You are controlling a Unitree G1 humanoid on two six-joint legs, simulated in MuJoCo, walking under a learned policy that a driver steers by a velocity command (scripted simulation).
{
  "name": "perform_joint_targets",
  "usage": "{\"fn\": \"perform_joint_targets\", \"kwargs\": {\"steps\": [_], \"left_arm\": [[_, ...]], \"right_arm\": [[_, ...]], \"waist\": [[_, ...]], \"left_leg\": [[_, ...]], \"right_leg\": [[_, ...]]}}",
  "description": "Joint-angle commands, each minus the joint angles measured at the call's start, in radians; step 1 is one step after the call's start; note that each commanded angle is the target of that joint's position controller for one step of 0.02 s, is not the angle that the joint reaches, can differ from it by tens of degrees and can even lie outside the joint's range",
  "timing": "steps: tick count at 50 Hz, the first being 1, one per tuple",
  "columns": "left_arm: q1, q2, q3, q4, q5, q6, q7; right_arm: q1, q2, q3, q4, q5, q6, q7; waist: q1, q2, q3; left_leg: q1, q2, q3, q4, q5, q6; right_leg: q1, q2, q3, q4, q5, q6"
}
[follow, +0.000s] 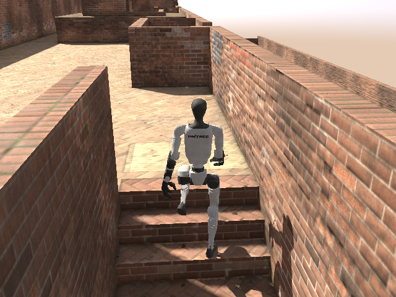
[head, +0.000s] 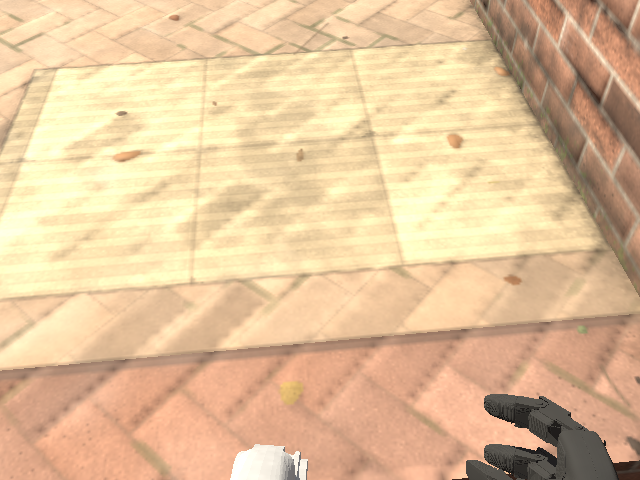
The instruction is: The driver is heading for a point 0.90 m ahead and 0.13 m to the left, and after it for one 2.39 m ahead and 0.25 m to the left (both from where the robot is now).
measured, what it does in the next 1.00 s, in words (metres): climbs: left foot 0.19 m higher, then right foot 0.19 m higher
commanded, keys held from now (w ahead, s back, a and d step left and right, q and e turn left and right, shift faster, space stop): w+q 0.52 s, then w+e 0.48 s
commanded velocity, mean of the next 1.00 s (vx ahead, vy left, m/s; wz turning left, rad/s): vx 0.50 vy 0.00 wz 0.24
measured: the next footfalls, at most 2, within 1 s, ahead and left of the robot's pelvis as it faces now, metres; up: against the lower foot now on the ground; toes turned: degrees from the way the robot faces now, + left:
left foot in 0.18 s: +0.24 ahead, +0.10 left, +0.19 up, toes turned +9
right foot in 0.66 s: +0.55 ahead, +0.06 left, +0.38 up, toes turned +17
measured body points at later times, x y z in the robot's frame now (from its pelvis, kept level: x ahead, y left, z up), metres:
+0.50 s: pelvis +0.26 +0.06 +0.19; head +0.27 +0.09 +0.64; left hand +0.51 +0.25 +0.17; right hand +0.29 -0.18 +0.05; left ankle +0.21 +0.09 -0.54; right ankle +0.37 -0.03 -0.17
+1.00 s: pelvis +0.56 +0.13 +0.38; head +0.57 +0.13 +0.83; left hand +0.49 +0.38 +0.24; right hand +0.85 +0.03 +0.34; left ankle +0.67 +0.30 -0.29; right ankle +0.51 +0.05 -0.35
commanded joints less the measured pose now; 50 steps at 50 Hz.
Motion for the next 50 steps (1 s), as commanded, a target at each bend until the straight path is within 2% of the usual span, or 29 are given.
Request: {"fn": "perform_joint_targets", "kwargs": {"steps": [1,4,5,7,8,9,10,11,12,13,15,16,19,22,25,26,28,30,33,34,35,36,37,38,39,40,43,46,50], "left_arm": [[-0.06,0.044,-0.007,-0.041,-0.008,-0.024,-0.016],[0.025,0.096,-0.005,-0.033,-0.026,0.002,0.035],[-0.07,0.087,-0.019,-0.08,-0.06,0.005,0.044],[-0.019,0.251,0.012,-0.116,-0.097,-0.002,0.062],[-0.04,0.296,0.03,-0.142,-0.104,0.003,0.042],[-0.097,0.318,0.047,-0.202,-0.11,0.008,0.015],[-0.087,0.274,0.047,-0.252,-0.069,0.001,-0.007],[-0.169,0.155,0.033,-0.382,-0.034,0.001,-0.059],[-0.235,0.077,0.033,-0.429,0.02,0.001,-0.07],[-0.27,-0.001,0.013,-0.501,0.047,-0.008,-0.058],[-0.31,-0.098,-0.042,-0.551,0.042,-0.004,-0.021],[-0.296,-0.125,-0.063,-0.557,0.032,0.01,-0.011],[-0.294,-0.137,-0.093,-0.545,0.026,0.054,0.009],[-0.493,-0.189,-0.118,-0.618,0.027,0.082,0.032],[-0.734,-0.189,-0.139,-0.711,0.026,0.095,0.026],[-0.788,-0.168,-0.14,-0.733,0.017,0.105,0.013],[-0.741,-0.15,-0.13,-0.705,-0.003,0.114,-0.002],[-0.557,-0.128,-0.121,-0.622,-0.039,0.124,-0.001],[-0.243,0.06,-0.04,-0.51,-0.057,0.156,0.014],[-0.08,0.137,-0.007,-0.466,-0.029,0.144,0.016],[-0.04,0.2,0.019,-0.382,-0.016,0.148,0.02],[-0.183,0.121,0.015,-0.375,-0.044,0.152,0.027],[-0.28,0.064,0.001,-0.371,-0.053,0.121,0.028],[-0.28,0.0,-0.01,-0.312,-0.038,0.097,0.034],[-0.255,-0.062,-0.026,-0.261,-0.016,0.077,0.037],[-0.248,-0.092,-0.031,-0.227,-0.01,0.06,0.034],[-0.239,0.016,-0.008,-0.222,-0.034,0.03,0.008],[-0.152,0.124,0.02,-0.233,-0.028,0.004,0.02],[-0.027,0.174,0.055,-0.266,-0.025,0.024,0.021]], "right_arm": [[-0.091,0.021,0.033,-0.118,-0.003,0.028,-0.008],[-0.205,0.011,0.056,-0.153,0.016,0.06,0.026],[-0.117,-0.012,0.051,-0.093,0.021,0.062,0.032],[0.116,-0.021,0.043,-0.012,0.025,0.063,0.024],[0.277,-0.072,0.028,0.026,0.013,0.05,0.019],[0.311,-0.125,0.001,0.023,0.001,0.043,0.022],[0.293,-0.204,-0.04,0.019,0.003,0.044,0.036],[0.253,-0.332,-0.086,0.047,0.013,0.062,0.023],[0.169,-0.349,-0.113,0.016,0.008,0.078,0.019],[0.098,-0.302,-0.095,0.031,-0.006,0.051,0.022],[0.223,-0.185,-0.071,0.199,-0.01,-0.004,0.014],[0.246,-0.129,-0.054,0.242,-0.012,-0.022,0.02],[0.345,-0.101,-0.032,0.29,0.002,-0.054,0.037],[0.459,-0.143,-0.029,0.346,-0.017,-0.089,0.058],[0.534,-0.154,-0.032,0.358,-0.014,-0.061,0.041],[0.575,-0.163,-0.039,0.355,0.007,-0.048,0.014],[0.598,-0.163,-0.041,0.355,0.027,-0.041,-0.018],[0.537,-0.226,-0.05,0.312,0.032,-0.051,-0.033],[0.459,-0.38,-0.109,0.267,0.033,-0.115,-0.005],[0.414,-0.359,-0.113,0.233,0.04,-0.14,0.013],[0.35,-0.276,-0.111,0.168,0.037,-0.135,0.064],[0.306,-0.187,-0.09,0.11,-0.034,-0.136,0.074],[0.279,-0.08,-0.042,0.033,-0.051,-0.135,0.069],[0.236,-0.041,-0.013,0.003,-0.053,-0.122,0.061],[0.223,-0.029,0.004,-0.013,-0.05,-0.1,0.047],[0.254,0.003,0.026,-0.02,-0.045,-0.071,0.033],[0.288,-0.07,0.03,-0.023,-0.036,-0.02,0.023],[0.141,-0.147,0.012,-0.056,-0.042,-0.036,0.042],[-0.018,-0.094,0.025,-0.072,0.006,-0.049,0.079]], "waist": [[-0.086,-0.027,0.163],[-0.019,-0.133,0.094],[-0.056,-0.084,0.053],[-0.126,-0.182,-0.168],[-0.165,-0.218,-0.294],[-0.18,-0.229,-0.367],[-0.146,-0.248,-0.365],[-0.081,0.064,-0.316],[-0.074,-0.015,-0.312],[-0.017,-0.011,-0.203],[0.023,-0.121,0.058],[0.053,-0.12,0.105],[0.056,-0.099,0.152],[-0.001,-0.015,0.118],[-0.068,-0.022,0.156],[-0.113,0.019,0.14],[-0.096,0.027,0.036],[0.014,0.064,-0.192],[0.197,0.128,-0.302],[0.28,-0.002,-0.373],[0.261,-0.328,-0.342],[0.156,-0.345,-0.241],[0.052,-0.151,-0.099],[0.002,0.036,0.02],[-0.038,0.126,0.106],[-0.089,0.124,0.117],[-0.126,0.063,0.149],[-0.05,0.029,0.087],[0.078,-0.103,0.045]], "left_leg": [[-0.113,0.056,0.02,-0.176,-0.065,0.015],[0.17,0.116,0.262,-0.532,-0.069,0.019],[0.426,0.087,0.336,-0.734,-0.117,0.039],[0.661,0.016,0.369,-0.844,-0.181,0.043],[0.773,-0.035,0.332,-0.954,-0.263,0.055],[0.916,-0.101,0.246,-1.218,-0.25,0.028],[1.001,-0.079,-0.02,-1.409,-0.284,0.048],[1.143,0.136,-0.695,-1.781,-0.594,0.159],[1.096,0.221,-1.034,-2.041,-0.809,0.154],[1.012,0.225,-0.949,-2.055,-0.65,0.096],[0.849,0.172,-0.613,-1.908,-0.323,0.055],[0.807,0.133,-0.488,-1.877,-0.198,0.041],[0.859,0.107,-0.283,-1.855,0.049,0.007],[0.953,0.143,-0.316,-1.924,0.083,0.009],[0.887,0.104,-0.309,-2.093,0.063,-0.014],[0.904,0.125,-0.341,-2.223,0.198,0.04],[1.017,0.156,-0.237,-2.292,0.543,0.044],[1.077,0.147,-0.066,-2.106,1.409,0.017],[1.342,0.296,-0.045,-1.686,1.936,0.007],[1.196,0.261,-0.032,-1.332,1.692,-0.014],[0.751,-0.065,0.027,-0.773,0.643,-0.093],[0.475,-0.126,-0.06,-0.308,0.098,-0.109],[0.36,-0.054,-0.117,-0.198,0.14,-0.075],[0.318,-0.018,-0.109,-0.174,0.139,-0.051],[0.298,0.014,-0.101,-0.22,0.107,-0.036],[0.318,0.031,-0.106,-0.228,0.118,-0.044],[0.38,0.127,-0.043,-0.692,0.049,-0.082],[0.578,0.172,0.071,-1.128,0.19,-0.118],[0.722,0.101,0.124,-1.564,0.134,-0.14]], "right_leg": [[-0.078,-0.185,0.097,-0.393,-0.008,-0.081],[-0.033,-0.178,-0.003,-0.641,0.237,-0.165],[-0.076,-0.126,-0.112,-0.581,0.766,-0.163],[0.157,-0.234,-0.078,-0.28,1.781,-0.217],[0.281,-0.263,-0.053,-0.06,1.972,-0.217],[0.287,-0.236,-0.015,0.18,1.931,-0.195],[0.172,-0.216,0.07,0.41,1.468,-0.146],[-0.346,0.025,0.133,0.845,0.359,-0.046],[-0.548,0.099,0.353,1.368,0.212,-0.004],[-0.675,0.077,0.411,1.624,0.3,-0.013],[-0.857,0.039,0.36,1.702,0.337,-0.062],[-0.892,0.044,0.343,1.737,0.317,-0.076],[-1.041,0.006,0.301,1.708,0.241,-0.072],[-1.27,0.024,0.225,1.966,0.038,-0.1],[-1.232,0.03,0.129,1.7,0.006,-0.101],[-1.137,0.027,0.092,1.532,-0.014,-0.086],[-0.848,0.025,0.05,1.22,-0.002,-0.101],[-0.382,0.139,-0.003,0.91,-0.167,-0.138],[-0.241,0.208,0.097,0.631,-0.319,-0.17],[-0.025,0.093,0.367,0.474,-0.415,-0.254],[0.072,-0.073,0.944,0.123,-0.542,-0.457],[-0.002,-0.12,1.313,-0.114,-0.447,-0.503],[-0.095,-0.127,1.227,-0.127,-0.478,-0.435],[-0.205,-0.125,1.111,-0.11,-0.452,-0.393],[-0.31,-0.09,0.96,-0.068,-0.325,-0.339],[-0.37,-0.046,0.818,-0.069,-0.159,-0.284],[-0.404,0.039,0.559,-0.124,-0.049,-0.247],[-0.366,0.046,0.516,-0.216,0.269,-0.263],[-0.083,0.014,0.53,-0.272,0.355,-0.22]]}}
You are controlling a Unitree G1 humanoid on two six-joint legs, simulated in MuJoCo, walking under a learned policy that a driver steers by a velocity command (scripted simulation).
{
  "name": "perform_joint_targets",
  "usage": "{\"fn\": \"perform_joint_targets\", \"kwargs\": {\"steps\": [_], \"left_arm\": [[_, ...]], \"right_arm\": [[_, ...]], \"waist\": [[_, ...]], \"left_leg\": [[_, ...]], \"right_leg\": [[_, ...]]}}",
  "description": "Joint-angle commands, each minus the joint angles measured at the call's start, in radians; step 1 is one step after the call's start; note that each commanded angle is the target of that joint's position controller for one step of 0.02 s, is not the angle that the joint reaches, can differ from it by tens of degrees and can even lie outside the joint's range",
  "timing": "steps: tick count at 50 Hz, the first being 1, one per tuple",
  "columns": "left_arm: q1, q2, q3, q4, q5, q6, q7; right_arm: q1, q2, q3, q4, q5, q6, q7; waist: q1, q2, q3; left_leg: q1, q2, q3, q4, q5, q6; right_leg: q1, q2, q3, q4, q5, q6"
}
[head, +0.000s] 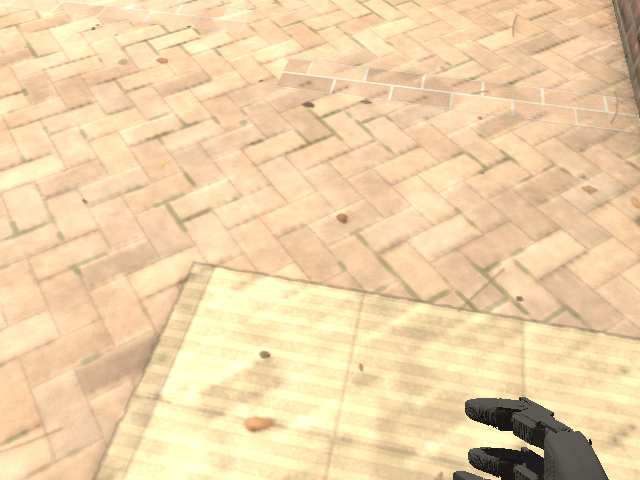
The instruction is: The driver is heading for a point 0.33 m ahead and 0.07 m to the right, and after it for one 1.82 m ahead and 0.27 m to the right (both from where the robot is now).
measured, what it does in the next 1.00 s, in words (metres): walks ahead, turning right: left foot, then right foot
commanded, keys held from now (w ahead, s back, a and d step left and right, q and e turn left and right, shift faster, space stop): w+e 0.16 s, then e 0.40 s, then no key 0.02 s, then q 0.42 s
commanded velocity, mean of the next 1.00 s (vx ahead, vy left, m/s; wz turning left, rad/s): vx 0.20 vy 0.00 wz -0.28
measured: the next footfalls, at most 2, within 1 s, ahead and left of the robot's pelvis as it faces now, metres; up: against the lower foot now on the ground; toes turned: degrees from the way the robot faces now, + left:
left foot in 0.12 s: +0.22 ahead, +0.13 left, +0.00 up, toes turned -5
right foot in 0.54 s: +0.38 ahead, -0.15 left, +0.00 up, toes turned -20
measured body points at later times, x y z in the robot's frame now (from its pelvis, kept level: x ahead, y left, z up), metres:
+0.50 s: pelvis +0.24 -0.01 +0.00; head +0.27 -0.02 +0.45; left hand +0.51 +0.16 -0.08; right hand +0.21 -0.29 -0.13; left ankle +0.18 +0.13 -0.73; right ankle +0.34 -0.14 -0.71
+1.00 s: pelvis +0.31 -0.03 +0.00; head +0.31 -0.01 +0.45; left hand +0.50 +0.18 -0.12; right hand +0.29 -0.29 -0.12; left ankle +0.33 +0.06 -0.73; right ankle +0.33 -0.13 -0.71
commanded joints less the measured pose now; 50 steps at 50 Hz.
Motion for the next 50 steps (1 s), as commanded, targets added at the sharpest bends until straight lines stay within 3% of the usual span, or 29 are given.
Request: {"fn": "perform_joint_targets", "kwargs": {"steps": [1,3,4,5,6,7,8,9,10,11,15,19,21,24,25,26,27,28,29,31,33,38,42,45,46,47,48,49,50], "left_arm": [[-0.014,0.155,0.046,-0.1,0.001,-0.005,-0.003],[0.015,0.176,0.053,-0.11,0.0,0.004,-0.012],[0.001,0.19,0.057,-0.12,-0.007,0.002,-0.015],[-0.038,0.176,0.055,-0.142,-0.017,-0.005,-0.018],[-0.081,0.102,0.032,-0.2,-0.028,-0.013,-0.02],[-0.029,0.027,0.009,-0.24,-0.05,-0.009,-0.012],[-0.033,0.096,0.021,-0.232,-0.016,0.005,-0.002],[-0.104,0.104,0.026,-0.232,0.003,0.014,-0.003],[-0.145,0.096,0.024,-0.242,0.007,0.022,-0.006],[-0.151,0.101,0.029,-0.245,0.01,0.037,-0.012],[-0.154,0.081,0.026,-0.255,0.031,0.085,-0.029],[-0.23,0.07,0.013,-0.29,0.02,0.106,-0.058],[-0.263,0.07,0.008,-0.289,0.022,0.113,-0.073],[-0.253,0.101,0.019,-0.31,0.033,0.101,-0.077],[-0.194,0.109,0.023,-0.295,0.042,0.09,-0.072],[-0.091,0.141,0.034,-0.264,0.05,0.075,-0.061],[-0.025,0.245,0.055,-0.277,0.05,0.063,-0.04],[-0.037,0.334,0.073,-0.304,0.011,0.073,-0.02],[-0.058,0.285,0.07,-0.318,-0.024,0.091,-0.011],[-0.185,0.151,0.02,-0.315,-0.011,0.104,0.005],[-0.233,0.117,0.003,-0.304,-0.007,0.104,0.012],[-0.208,0.092,-0.011,-0.243,0.02,0.081,0.006],[-0.201,0.134,0.002,-0.232,0.02,0.106,0.013],[-0.216,0.149,0.01,-0.224,0.003,0.123,0.026],[-0.202,0.144,0.012,-0.214,0.0,0.126,0.032],[-0.175,0.111,0.006,-0.219,-0.001,0.128,0.035],[-0.213,0.082,0.0,-0.26,-0.014,0.125,0.035],[-0.268,0.099,0.003,-0.275,-0.001,0.127,0.033],[-0.267,0.093,0.006,-0.273,0.0,0.13,0.025]], "right_arm": [[-0.06,-0.076,-0.032,-0.03,0.024,-0.012,0.012],[-0.004,-0.129,-0.057,-0.005,0.02,-0.026,-0.007],[0.069,-0.15,-0.068,0.01,0.011,-0.037,-0.018],[0.17,-0.19,-0.083,0.029,-0.003,-0.051,-0.032],[0.327,-0.274,-0.105,0.025,-0.033,-0.053,-0.057],[0.309,-0.319,-0.111,0.028,-0.067,-0.047,-0.066],[0.316,-0.266,-0.112,0.041,-0.049,-0.041,-0.062],[0.274,-0.183,-0.089,0.043,-0.031,-0.043,-0.058],[0.253,-0.152,-0.079,0.061,-0.011,-0.048,-0.055],[0.237,-0.138,-0.07,0.076,-0.003,-0.051,-0.056],[0.244,-0.181,-0.077,0.131,0.01,-0.064,-0.061],[0.164,-0.233,-0.086,0.15,0.013,-0.047,-0.064],[0.181,-0.255,-0.096,0.172,0.018,-0.046,-0.063],[0.233,-0.304,-0.112,0.203,0.029,-0.027,-0.063],[0.232,-0.318,-0.117,0.204,0.033,-0.015,-0.067],[0.276,-0.315,-0.118,0.21,0.022,-0.003,-0.065],[0.331,-0.253,-0.103,0.168,0.005,0.01,-0.059],[0.388,-0.215,-0.089,0.133,0.016,0.034,-0.059],[0.373,-0.228,-0.085,0.151,-0.006,0.051,-0.06],[0.272,-0.217,-0.075,0.148,-0.001,0.053,-0.064],[0.315,-0.231,-0.075,0.173,-0.012,0.075,-0.059],[0.334,-0.17,-0.049,0.212,0.013,0.103,-0.052],[0.282,-0.213,-0.063,0.192,0.019,0.109,-0.052],[0.33,-0.181,-0.06,0.198,0.012,0.1,-0.046],[0.332,-0.189,-0.062,0.192,0.003,0.094,-0.043],[0.337,-0.234,-0.071,0.176,-0.015,0.08,-0.047],[0.3,-0.32,-0.099,0.161,0.005,0.082,-0.053],[0.347,-0.326,-0.107,0.172,0.003,0.082,-0.059],[0.344,-0.301,-0.104,0.18,0.005,0.079,-0.064]], "waist": [[0.003,-0.093,0.053],[-0.02,-0.107,-0.024],[-0.067,-0.108,-0.078],[-0.127,-0.103,-0.147],[-0.207,-0.021,-0.269],[-0.155,0.158,-0.299],[-0.161,0.126,-0.274],[-0.153,0.04,-0.16],[-0.13,-0.011,-0.083],[-0.098,0.001,-0.042],[-0.048,0.095,0.019],[-0.02,0.133,0.056],[-0.05,0.135,0.057],[-0.054,0.081,0.036],[-0.028,0.047,0.006],[0.003,-0.032,-0.052],[-0.009,-0.218,-0.138],[-0.05,-0.333,-0.287],[-0.024,-0.184,-0.339],[-0.072,-0.069,-0.139],[-0.115,-0.113,-0.076],[-0.105,-0.114,-0.05],[-0.073,-0.132,0.0],[-0.106,-0.087,0.041],[-0.108,-0.051,0.081],[-0.094,0.061,0.075],[-0.084,0.233,0.15],[-0.124,0.22,0.167],[-0.103,0.158,0.148]], "left_leg": [[0.255,-0.089,0.078,-0.295,0.008,-0.017],[0.382,-0.17,0.094,-0.416,-0.059,-0.011],[0.512,-0.175,0.072,-0.496,-0.034,0.004],[0.71,-0.104,0.011,-0.531,0.017,0.032],[0.947,0.149,-0.219,-0.524,-0.144,0.098],[1.136,0.372,-0.567,-0.549,-0.074,0.216],[1.06,0.371,-0.661,-0.579,-0.112,0.273],[0.947,0.32,-0.512,-0.581,-0.03,0.254],[0.827,0.28,-0.385,-0.602,0.119,0.221],[0.749,0.245,-0.289,-0.612,0.294,0.191],[0.671,0.198,-0.072,-0.645,0.613,0.147],[0.562,0.126,0.11,-0.677,0.487,0.096],[0.549,0.109,0.17,-0.663,0.432,0.072],[0.592,0.151,0.168,-0.513,0.486,0.057],[0.6,0.135,0.191,-0.396,0.503,0.039],[0.579,0.084,0.214,-0.201,0.414,0.006],[0.379,0.005,0.235,0.118,-0.137,-0.035],[0.186,-0.15,0.111,0.388,-0.603,-0.066],[0.174,-0.089,-0.016,0.433,-0.532,-0.057],[0.172,-0.032,-0.018,0.343,-0.367,-0.053],[0.31,-0.027,0.013,0.247,-0.302,-0.053],[0.468,-0.045,0.014,-0.041,-0.252,-0.024],[0.481,-0.084,0.04,-0.161,-0.287,0.007],[0.573,-0.109,0.067,-0.368,-0.214,0.048],[0.581,-0.095,0.01,-0.483,-0.176,0.069],[0.583,0.039,-0.204,-0.626,-0.199,0.101],[0.519,0.208,-0.491,-0.713,-0.1,0.176],[0.483,0.251,-0.533,-0.741,0.001,0.231],[0.509,0.209,-0.477,-0.72,0.035,0.241]], "right_leg": [[-0.022,-0.203,0.244,-0.204,0.457,-0.118],[0.099,-0.199,0.235,-0.047,0.731,-0.082],[0.106,-0.181,0.21,0.083,0.797,-0.05],[0.005,-0.156,0.192,0.232,0.695,-0.024],[-0.183,-0.14,0.158,0.474,0.386,-0.001],[-0.521,-0.041,0.028,0.712,-0.186,0.038],[-0.612,-0.093,0.016,0.857,-0.161,0.036],[-0.629,-0.124,0.029,0.892,-0.088,0.042],[-0.596,-0.142,0.044,0.87,-0.046,0.052],[-0.561,-0.152,0.048,0.854,-0.043,0.068],[-0.552,-0.152,0.027,0.747,-0.011,0.118],[-0.401,-0.186,0.0,0.428,0.197,0.111],[-0.283,-0.158,-0.074,0.274,0.251,0.089],[-0.174,-0.125,-0.116,0.168,0.215,0.034],[-0.106,-0.097,-0.12,0.103,0.219,0.012],[0.016,-0.081,-0.087,0.027,0.33,-0.015],[0.206,-0.325,0.206,0.073,0.778,-0.069],[0.342,-0.533,0.594,0.017,1.12,-0.265],[0.306,-0.508,0.558,-0.039,0.908,-0.277],[0.076,-0.407,0.358,-0.099,0.586,-0.187],[-0.103,-0.328,0.229,-0.162,0.518,-0.131],[-0.169,-0.314,0.124,-0.228,0.28,-0.111],[-0.156,-0.355,0.155,-0.222,0.059,-0.122],[-0.2,-0.355,0.135,-0.156,0.022,-0.082],[-0.225,-0.332,0.111,-0.102,0.023,-0.04],[-0.255,-0.261,0.039,0.057,0.005,0.013],[-0.373,-0.081,-0.111,0.188,-0.095,0.085],[-0.375,-0.071,-0.056,0.339,-0.167,0.087],[-0.386,-0.079,-0.013,0.425,-0.144,0.089]]}}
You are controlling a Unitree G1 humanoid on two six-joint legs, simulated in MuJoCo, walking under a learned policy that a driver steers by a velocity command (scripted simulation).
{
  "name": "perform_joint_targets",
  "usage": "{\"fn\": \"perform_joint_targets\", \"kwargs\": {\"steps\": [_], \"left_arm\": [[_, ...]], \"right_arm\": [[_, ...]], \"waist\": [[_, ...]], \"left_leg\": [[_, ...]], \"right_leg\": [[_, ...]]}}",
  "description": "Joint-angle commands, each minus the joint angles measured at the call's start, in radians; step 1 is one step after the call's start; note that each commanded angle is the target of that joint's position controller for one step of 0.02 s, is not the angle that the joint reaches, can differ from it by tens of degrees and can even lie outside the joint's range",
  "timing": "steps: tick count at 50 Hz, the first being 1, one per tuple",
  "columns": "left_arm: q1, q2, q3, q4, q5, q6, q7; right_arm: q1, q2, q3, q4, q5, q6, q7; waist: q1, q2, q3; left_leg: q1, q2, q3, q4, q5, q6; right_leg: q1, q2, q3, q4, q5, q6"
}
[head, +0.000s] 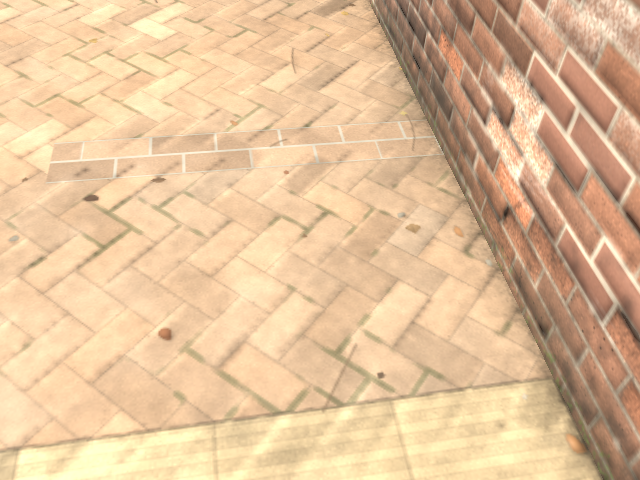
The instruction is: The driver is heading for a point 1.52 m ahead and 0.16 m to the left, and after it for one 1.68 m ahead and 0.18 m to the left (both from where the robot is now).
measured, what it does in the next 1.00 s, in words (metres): walks ahead: right foot, then left foot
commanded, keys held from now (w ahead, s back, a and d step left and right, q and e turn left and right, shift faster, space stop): q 0.32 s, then w+q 0.14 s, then w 0.08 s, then w+e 0.46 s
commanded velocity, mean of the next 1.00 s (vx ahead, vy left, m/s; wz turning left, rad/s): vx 0.23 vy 0.00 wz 0.20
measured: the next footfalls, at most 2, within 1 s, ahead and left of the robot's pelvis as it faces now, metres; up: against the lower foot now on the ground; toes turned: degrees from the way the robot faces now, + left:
right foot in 0.32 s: +0.06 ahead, -0.11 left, +0.00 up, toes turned +15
left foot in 0.76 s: +0.11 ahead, +0.15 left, +0.00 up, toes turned +18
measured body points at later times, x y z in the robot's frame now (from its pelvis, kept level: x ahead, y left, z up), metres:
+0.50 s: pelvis +0.01 -0.03 +0.01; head +0.02 -0.05 +0.46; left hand +0.03 +0.26 -0.07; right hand +0.22 -0.26 -0.10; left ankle -0.03 +0.09 -0.65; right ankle +0.02 -0.12 -0.73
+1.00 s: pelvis +0.15 +0.06 +0.01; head +0.16 +0.08 +0.46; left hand +0.18 +0.34 -0.12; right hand +0.26 -0.18 -0.10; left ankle +0.08 +0.14 -0.73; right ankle +0.22 -0.06 -0.65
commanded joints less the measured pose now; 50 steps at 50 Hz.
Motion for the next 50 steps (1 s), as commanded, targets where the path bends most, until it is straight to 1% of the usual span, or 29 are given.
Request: {"fn": "perform_joint_targets", "kwargs": {"steps": [1,2,3,4,6,11,13,15,16,17,18,19,20,22,25,29,31,34,35,37,38,39,40,41,42,43,44,46,50], "left_arm": [[-0.029,0.082,0.03,-0.092,0.003,-0.009,-0.004],[-0.014,0.092,0.034,-0.086,0.011,-0.007,-0.007],[0.002,0.087,0.031,-0.076,0.02,-0.006,-0.012],[0.001,0.088,0.029,-0.072,0.02,-0.006,-0.015],[-0.044,0.082,0.021,-0.1,0.01,-0.011,-0.009],[-0.076,0.087,0.003,-0.14,-0.004,-0.018,0.002],[-0.04,0.095,0.001,-0.141,-0.008,-0.025,0.007],[0.051,0.097,0.001,-0.123,-0.005,-0.039,0.013],[0.072,0.149,0.013,-0.122,0.007,-0.047,0.02],[0.065,0.249,0.03,-0.143,0.024,-0.045,0.023],[0.054,0.284,0.043,-0.145,0.032,-0.038,0.015],[0.064,0.221,0.029,-0.145,0.035,-0.04,0.008],[0.03,0.174,0.015,-0.143,0.028,-0.045,0.002],[0.004,0.16,0.011,-0.144,0.02,-0.058,0.002],[0.082,0.156,0.015,-0.11,0.021,-0.086,-0.009],[0.158,0.159,0.022,-0.055,0.015,-0.111,-0.025],[0.16,0.166,0.026,-0.034,0.008,-0.112,-0.033],[0.199,0.189,0.035,0.0,0.013,-0.104,-0.046],[0.208,0.201,0.039,0.01,0.013,-0.098,-0.049],[0.186,0.206,0.043,0.024,0.0,-0.088,-0.051],[0.178,0.169,0.032,0.021,-0.003,-0.093,-0.05],[0.133,0.09,0.008,-0.018,-0.007,-0.099,-0.054],[0.116,0.053,-0.001,-0.063,-0.009,-0.099,-0.05],[0.111,0.142,0.024,-0.04,0.011,-0.083,-0.046],[0.113,0.136,0.029,-0.022,0.008,-0.079,-0.059],[0.126,0.122,0.028,-0.002,0.004,-0.074,-0.068],[0.126,0.116,0.031,0.009,0.009,-0.067,-0.075],[0.12,0.101,0.029,0.02,0.023,-0.055,-0.089],[-0.001,0.08,0.025,-0.024,0.026,-0.046,-0.102]], "right_arm": [[0.004,-0.198,-0.061,-0.061,0.006,-0.013,-0.011],[-0.038,-0.196,-0.064,-0.073,0.011,-0.012,-0.01],[-0.059,-0.184,-0.064,-0.089,0.007,-0.012,-0.003],[-0.062,-0.171,-0.064,-0.096,0.01,-0.012,0.002],[-0.027,-0.182,-0.074,-0.092,0.011,-0.011,0.0],[-0.011,-0.209,-0.093,-0.101,0.003,0.005,0.003],[-0.043,-0.223,-0.099,-0.113,0.0,0.012,0.015],[-0.118,-0.219,-0.099,-0.133,0.015,0.016,0.019],[-0.118,-0.184,-0.09,-0.145,0.022,0.012,0.018],[-0.073,-0.094,-0.07,-0.168,0.027,0.008,0.019],[-0.099,-0.178,-0.086,-0.171,-0.014,0.009,0.015],[-0.137,-0.216,-0.098,-0.174,-0.029,0.007,0.023],[-0.146,-0.217,-0.1,-0.166,-0.026,0.008,0.037],[-0.114,-0.197,-0.096,-0.143,-0.023,0.013,0.068],[-0.15,-0.161,-0.081,-0.144,-0.016,0.007,0.091],[-0.209,-0.131,-0.063,-0.148,-0.02,-0.005,0.089],[-0.252,-0.118,-0.05,-0.156,-0.023,-0.013,0.092],[-0.307,-0.104,-0.035,-0.172,-0.008,-0.028,0.081],[-0.297,-0.107,-0.034,-0.174,-0.005,-0.034,0.075],[-0.174,-0.108,-0.036,-0.145,-0.004,-0.058,0.053],[-0.054,-0.142,-0.048,-0.105,-0.015,-0.074,0.035],[0.106,-0.217,-0.064,-0.096,-0.042,-0.086,0.017],[0.15,-0.342,-0.093,-0.085,-0.036,-0.081,0.007],[0.118,-0.271,-0.077,-0.087,-0.028,-0.079,0.003],[0.038,-0.202,-0.055,-0.096,-0.014,-0.081,0.007],[-0.007,-0.151,-0.042,-0.099,-0.005,-0.085,0.011],[-0.03,-0.125,-0.034,-0.1,-0.002,-0.09,0.008],[-0.025,-0.114,-0.031,-0.09,-0.002,-0.103,0.006],[0.041,-0.114,-0.035,-0.044,0.004,-0.119,0.01]], "waist": [[0.04,0.149,0.099],[0.056,0.138,0.074],[0.06,0.142,0.023],[0.055,0.123,-0.011],[0.026,0.115,-0.029],[-0.014,0.169,-0.042],[0.004,0.174,-0.043],[0.068,0.166,-0.043],[0.066,0.103,-0.051],[0.045,-0.173,-0.081],[0.066,-0.214,-0.013],[0.065,-0.14,0.021],[0.045,-0.106,0.066],[0.031,-0.13,0.075],[0.058,-0.082,0.065],[0.081,-0.093,0.083],[0.08,-0.105,0.083],[0.106,-0.126,0.1],[0.101,-0.122,0.106],[0.024,-0.074,0.086],[-0.024,-0.02,0.017],[-0.109,0.137,-0.103],[-0.108,0.317,-0.085],[-0.083,0.169,-0.008],[-0.024,0.13,0.057],[0.006,0.121,0.081],[0.022,0.14,0.087],[0.034,0.143,0.08],[0.026,0.115,0.102]], "left_leg": [[0.001,0.272,-0.403,-0.327,0.237,0.199],[0.028,0.228,-0.352,-0.301,0.295,0.18],[0.076,0.199,-0.313,-0.264,0.394,0.181],[0.105,0.184,-0.297,-0.244,0.446,0.179],[0.159,0.191,-0.318,-0.22,0.476,0.182],[0.162,0.184,-0.407,-0.181,0.441,0.18],[0.12,0.173,-0.442,-0.167,0.483,0.16],[0.023,0.113,-0.429,-0.12,0.413,0.091],[-0.079,0.059,-0.389,-0.063,0.22,0.032],[-0.264,-0.091,-0.201,0.158,-0.191,-0.026],[-0.374,-0.12,-0.09,0.318,-0.299,-0.034],[-0.374,-0.055,-0.115,0.418,-0.233,-0.028],[-0.393,-0.035,-0.106,0.462,-0.162,-0.031],[-0.409,-0.021,-0.067,0.534,-0.062,-0.052],[-0.433,-0.018,-0.075,0.533,0.013,-0.064],[-0.428,-0.011,-0.076,0.354,0.061,-0.071],[-0.351,0.03,0.009,0.216,0.064,-0.072],[-0.187,0.018,0.071,0.045,-0.031,-0.058],[-0.134,0.008,0.082,0.001,-0.038,-0.047],[0.097,-0.013,0.086,-0.15,0.073,-0.018],[0.307,0.02,0.034,-0.164,0.077,-0.005],[0.497,0.267,-0.239,-0.264,-0.169,0.032],[0.513,0.468,-0.58,-0.408,-0.397,0.111],[0.401,0.462,-0.575,-0.401,-0.43,0.139],[0.326,0.405,-0.457,-0.405,-0.357,0.123],[0.275,0.352,-0.338,-0.424,-0.225,0.095],[0.254,0.313,-0.247,-0.439,-0.12,0.076],[0.245,0.273,-0.121,-0.435,0.111,0.07],[0.265,0.281,0.002,-0.444,0.329,0.091]], "right_leg": [[-0.153,0.003,0.082,0.262,-0.086,0.022],[-0.161,0.005,0.08,0.288,-0.05,0.025],[-0.155,0.008,0.074,0.315,-0.04,0.033],[-0.15,0.01,0.068,0.318,-0.038,0.042],[-0.171,0.003,0.069,0.28,-0.05,0.055],[-0.082,0.015,0.074,0.08,-0.086,0.044],[0.009,0.029,0.074,-0.019,-0.079,0.037],[0.196,0.029,0.069,-0.265,0.069,0.023],[0.311,-0.078,0.157,-0.355,0.094,-0.002],[0.43,-0.358,0.464,-0.455,-0.031,-0.089],[0.325,-0.452,0.585,-0.485,-0.084,-0.183],[0.281,-0.425,0.557,-0.498,-0.196,-0.202],[0.256,-0.363,0.476,-0.512,-0.262,-0.179],[0.277,-0.28,0.339,-0.537,-0.203,-0.142],[0.329,-0.269,0.268,-0.543,-0.108,-0.14],[0.364,-0.277,0.23,-0.562,-0.069,-0.151],[0.332,-0.262,0.21,-0.556,-0.022,-0.161],[0.247,-0.256,0.211,-0.517,0.019,-0.178],[0.224,-0.263,0.227,-0.495,0.032,-0.185],[0.126,-0.243,0.225,-0.392,0.109,-0.162],[0.034,-0.195,0.187,-0.27,0.151,-0.131],[-0.088,-0.105,0.099,0.025,0.023,-0.09],[-0.335,0.023,0.012,0.259,-0.197,-0.066],[-0.345,-0.031,0.115,0.393,-0.169,-0.082],[-0.335,-0.062,0.135,0.413,-0.081,-0.084],[-0.304,-0.082,0.128,0.401,-0.02,-0.071],[-0.288,-0.095,0.112,0.398,0.024,-0.055],[-0.286,-0.096,0.092,0.44,0.096,-0.028],[-0.391,-0.11,0.089,0.437,0.192,-0.001]]}}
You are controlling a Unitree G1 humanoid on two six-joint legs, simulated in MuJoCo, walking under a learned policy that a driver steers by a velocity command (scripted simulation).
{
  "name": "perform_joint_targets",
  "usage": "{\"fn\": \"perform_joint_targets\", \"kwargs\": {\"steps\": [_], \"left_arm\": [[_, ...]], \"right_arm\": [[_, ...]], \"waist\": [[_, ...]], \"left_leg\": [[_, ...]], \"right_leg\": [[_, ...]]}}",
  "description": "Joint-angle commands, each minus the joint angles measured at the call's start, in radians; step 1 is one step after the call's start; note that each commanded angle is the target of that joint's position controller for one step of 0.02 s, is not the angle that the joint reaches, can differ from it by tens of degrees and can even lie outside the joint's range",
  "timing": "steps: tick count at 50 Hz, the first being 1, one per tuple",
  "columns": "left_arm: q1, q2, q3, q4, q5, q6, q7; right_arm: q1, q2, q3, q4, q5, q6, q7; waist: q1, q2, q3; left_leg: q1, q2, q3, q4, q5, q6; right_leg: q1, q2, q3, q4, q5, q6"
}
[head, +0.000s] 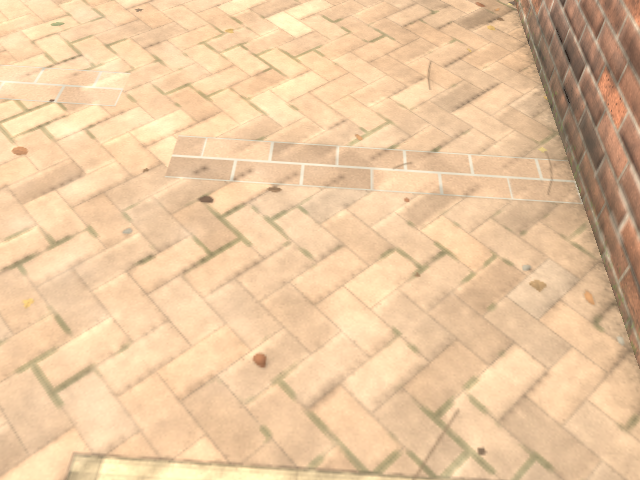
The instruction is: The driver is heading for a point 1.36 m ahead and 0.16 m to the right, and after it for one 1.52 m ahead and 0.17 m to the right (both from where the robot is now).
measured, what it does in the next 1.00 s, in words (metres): walks ahead: right foot, then left foot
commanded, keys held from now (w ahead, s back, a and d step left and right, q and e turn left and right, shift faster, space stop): w+e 0.44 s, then w+q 0.56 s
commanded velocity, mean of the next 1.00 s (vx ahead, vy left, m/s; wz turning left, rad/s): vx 0.49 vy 0.00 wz -0.15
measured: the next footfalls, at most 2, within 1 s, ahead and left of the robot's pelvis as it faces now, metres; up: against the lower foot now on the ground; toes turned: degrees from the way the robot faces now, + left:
right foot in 0.26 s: +0.30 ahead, -0.13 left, +0.00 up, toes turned -13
left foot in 0.84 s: +0.68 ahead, -0.08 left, +0.00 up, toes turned -10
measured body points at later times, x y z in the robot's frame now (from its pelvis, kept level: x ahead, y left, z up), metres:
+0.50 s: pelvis +0.27 -0.08 +0.00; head +0.30 -0.10 +0.44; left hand +0.41 +0.17 -0.12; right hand +0.33 -0.37 -0.12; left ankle +0.37 +0.08 -0.66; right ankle +0.26 -0.12 -0.75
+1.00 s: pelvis +0.59 -0.11 -0.01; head +0.62 -0.11 +0.44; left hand +0.72 +0.13 -0.14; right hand +0.64 -0.40 -0.13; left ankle +0.64 -0.07 -0.75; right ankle +0.50 -0.22 -0.65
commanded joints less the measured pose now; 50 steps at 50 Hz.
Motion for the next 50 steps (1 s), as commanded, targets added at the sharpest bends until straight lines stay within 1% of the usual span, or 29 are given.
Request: {"fn": "perform_joint_targets", "kwargs": {"steps": [1,3,8,10,11,12,13,14,15,16,17,18,19,21,24,26,30,36,37,39,40,41,42,43,44,45,47,48,50], "left_arm": [[-0.101,0.022,0.002,-0.097,0.004,-0.006,-0.012],[-0.163,0.009,-0.007,-0.121,0.003,-0.006,-0.02],[-0.306,0.002,-0.023,-0.182,0.006,-0.006,-0.035],[-0.26,0.026,-0.014,-0.172,0.008,0.0,-0.026],[-0.196,0.042,-0.006,-0.163,0.011,-0.003,-0.017],[-0.077,0.069,0.008,-0.134,0.016,-0.012,-0.007],[0.092,0.115,0.032,-0.079,0.027,-0.019,0.008],[0.131,0.23,0.063,-0.078,0.03,-0.018,0.026],[0.117,0.274,0.072,-0.114,-0.011,-0.011,0.03],[0.107,0.253,0.071,-0.091,-0.02,-0.004,0.039],[0.067,0.208,0.058,-0.074,-0.022,-0.007,0.049],[0.028,0.164,0.046,-0.071,-0.021,-0.014,0.052],[-0.009,0.137,0.036,-0.074,-0.028,-0.021,0.052],[-0.03,0.113,0.025,-0.079,-0.032,-0.038,0.046],[0.025,0.128,0.028,-0.043,-0.034,-0.054,0.046],[0.08,0.116,0.021,-0.013,-0.035,-0.061,0.047],[0.136,0.113,0.015,0.019,-0.03,-0.074,0.04],[0.196,0.102,-0.003,0.075,-0.009,-0.082,0.07],[0.191,0.106,-0.004,0.083,-0.006,-0.082,0.077],[0.162,0.124,-0.007,0.09,-0.002,-0.083,0.09],[0.157,0.132,-0.007,0.094,0.007,-0.082,0.092],[0.142,0.146,-0.004,0.094,0.013,-0.077,0.093],[0.112,0.159,-0.004,0.081,0.004,-0.076,0.093],[0.131,0.104,-0.02,0.026,-0.025,-0.086,0.085],[0.163,0.104,-0.014,0.009,-0.021,-0.092,0.071],[0.086,0.119,-0.017,-0.007,0.003,-0.095,0.066],[0.004,0.103,-0.027,-0.034,-0.003,-0.107,0.055],[-0.004,0.096,-0.028,-0.045,0.01,-0.09,0.053],[0.028,0.071,-0.037,-0.044,0.023,-0.053,0.048]], "right_arm": [[0.016,-0.1,-0.024,-0.029,0.002,-0.024,-0.002],[0.011,-0.1,-0.024,-0.014,-0.001,-0.025,-0.001],[0.051,-0.154,-0.038,0.034,0.002,-0.019,-0.014],[0.043,-0.196,-0.045,0.047,0.004,-0.009,-0.019],[0.055,-0.209,-0.049,0.053,0.001,0.0,-0.023],[0.057,-0.228,-0.052,0.058,0.0,0.01,-0.026],[0.052,-0.226,-0.05,0.045,-0.003,0.014,-0.025],[0.109,-0.113,-0.023,-0.009,0.011,0.011,-0.008],[0.049,-0.141,-0.03,-0.065,0.004,0.003,0.004],[-0.088,-0.166,-0.037,-0.098,0.002,-0.004,0.009],[-0.096,-0.146,-0.024,-0.101,0.011,-0.017,0.011],[-0.08,-0.136,-0.021,-0.086,0.003,-0.018,0.008],[-0.057,-0.134,-0.02,-0.081,-0.015,-0.003,0.007],[-0.022,-0.128,-0.019,-0.069,-0.033,0.033,0.013],[-0.074,-0.101,-0.012,-0.08,-0.031,0.054,0.023],[-0.161,-0.102,-0.013,-0.097,-0.024,0.054,0.025],[-0.265,-0.107,-0.017,-0.109,-0.013,0.045,0.036],[-0.413,-0.085,-0.003,-0.152,-0.002,0.037,0.055],[-0.413,-0.086,-0.003,-0.154,-0.003,0.035,0.057],[-0.347,-0.098,-0.009,-0.134,-0.005,0.033,0.051],[-0.252,-0.118,-0.018,-0.102,0.0,0.031,0.046],[-0.1,-0.147,-0.031,-0.054,-0.002,0.024,0.039],[0.064,-0.178,-0.045,-0.01,-0.016,0.015,0.029],[0.168,-0.297,-0.082,-0.002,-0.033,0.021,0.014],[0.105,-0.298,-0.086,-0.006,0.002,0.03,0.022],[0.036,-0.27,-0.086,-0.008,0.03,0.034,0.026],[-0.048,-0.176,-0.063,-0.013,0.021,0.039,0.023],[-0.059,-0.155,-0.054,-0.005,0.022,0.035,0.019],[-0.059,-0.16,-0.053,0.0,0.023,0.022,0.019]], "waist": [[-0.006,0.146,0.093],[-0.005,0.146,0.109],[-0.029,0.126,0.137],[0.002,0.144,0.088],[0.03,0.156,0.03],[0.086,0.154,-0.045],[0.162,0.109,-0.144],[0.121,-0.102,-0.267],[0.118,-0.134,-0.37],[0.138,-0.021,-0.242],[0.092,0.016,-0.107],[0.041,0.067,-0.041],[-0.002,0.067,-0.014],[-0.034,0.047,-0.03],[-0.024,0.041,0.005],[0.012,0.03,0.047],[0.062,0.016,0.054],[0.098,0.012,0.117],[0.09,0.014,0.118],[0.049,-0.009,0.073],[0.009,-0.044,0.021],[-0.056,-0.053,-0.055],[-0.142,-0.03,-0.136],[-0.152,0.151,-0.258],[-0.075,0.277,-0.335],[-0.064,0.134,-0.228],[-0.017,0.02,-0.021],[0.012,0.019,0.02],[0.042,0.057,0.014]], "left_leg": [[0.043,0.271,-0.115,-0.146,0.32,0.108],[0.023,0.251,-0.044,-0.144,0.368,0.098],[0.067,0.27,0.056,-0.119,0.522,0.071],[0.13,0.277,0.094,0.021,0.857,0.063],[0.15,0.284,0.104,0.152,1.008,0.057],[0.114,0.286,0.111,0.34,1.017,0.053],[-0.026,0.257,0.123,0.6,0.834,0.032],[-0.396,0.157,0.114,0.964,0.141,-0.013],[-0.607,-0.015,-0.071,1.191,-0.311,-0.041],[-0.716,0.045,-0.181,1.199,-0.194,-0.031],[-0.706,0.091,-0.165,1.117,-0.099,-0.026],[-0.641,0.125,-0.163,1.018,-0.067,-0.026],[-0.572,0.139,-0.168,0.966,-0.07,-0.037],[-0.498,0.144,-0.159,0.911,-0.077,-0.059],[-0.554,0.154,-0.134,0.785,0.029,-0.081],[-0.625,0.164,-0.127,0.676,0.136,-0.081],[-0.677,0.148,-0.111,0.531,0.293,-0.05],[-0.686,0.077,-0.07,0.349,0.274,0.012],[-0.653,0.054,-0.06,0.316,0.245,0.028],[-0.505,-0.02,-0.012,0.279,0.162,0.067],[-0.405,-0.057,-0.001,0.287,0.122,0.092],[-0.264,-0.085,-0.007,0.262,0.095,0.117],[-0.023,-0.037,-0.076,0.21,0.128,0.16],[0.272,0.226,-0.463,0.216,0.073,0.281],[0.399,0.39,-0.924,0.084,0.242,0.402],[0.312,0.339,-0.802,0.065,0.174,0.374],[0.031,0.264,-0.593,-0.008,0.221,0.303],[-0.062,0.22,-0.536,-0.026,0.292,0.279],[-0.146,0.168,-0.461,-0.052,0.359,0.265]], "right_leg": [[-0.207,-0.032,0.016,-0.007,0.084,0.021],[-0.176,-0.035,-0.013,-0.124,0.153,0.018],[-0.024,-0.007,-0.134,-0.414,0.161,-0.048],[0.078,0.058,-0.176,-0.447,0.062,-0.09],[0.168,0.1,-0.194,-0.452,0.011,-0.116],[0.319,0.135,-0.18,-0.484,-0.019,-0.144],[0.565,0.129,-0.119,-0.538,-0.03,-0.178],[0.887,-0.161,0.315,-0.581,-0.232,-0.28],[0.967,-0.327,0.809,-0.764,-0.178,-0.38],[0.907,-0.281,0.672,-0.804,-0.092,-0.34],[0.75,-0.26,0.523,-0.806,0.037,-0.308],[0.617,-0.202,0.422,-0.811,0.158,-0.262],[0.515,-0.15,0.349,-0.822,0.243,-0.24],[0.432,-0.102,0.279,-0.844,0.334,-0.239],[0.408,-0.083,0.235,-0.91,0.287,-0.223],[0.456,-0.084,0.214,-0.947,0.297,-0.19],[0.587,-0.085,0.139,-0.95,0.393,-0.114],[0.734,-0.137,0.048,-0.953,0.523,-0.103],[0.751,-0.147,0.029,-0.937,0.594,-0.096],[0.77,-0.152,-0.018,-0.828,0.938,-0.069],[0.787,-0.147,-0.037,-0.71,1.124,-0.051],[0.772,-0.141,-0.053,-0.519,1.178,-0.039],[0.623,-0.123,-0.086,-0.275,1.016,-0.033],[0.299,-0.013,-0.143,0.133,0.545,0.006],[0.027,0.163,-0.035,0.381,-0.277,0.023],[-0.054,0.074,0.079,0.386,-0.187,0.006],[-0.037,-0.007,0.051,0.233,-0.094,0.008],[-0.002,-0.026,0.048,0.174,-0.097,0.023],[0.056,-0.04,0.028,0.093,-0.098,0.051]]}}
